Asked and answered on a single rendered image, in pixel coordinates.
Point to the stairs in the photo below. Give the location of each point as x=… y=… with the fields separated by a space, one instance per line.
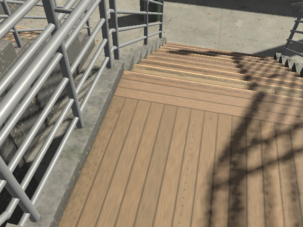
x=21 y=34
x=222 y=67

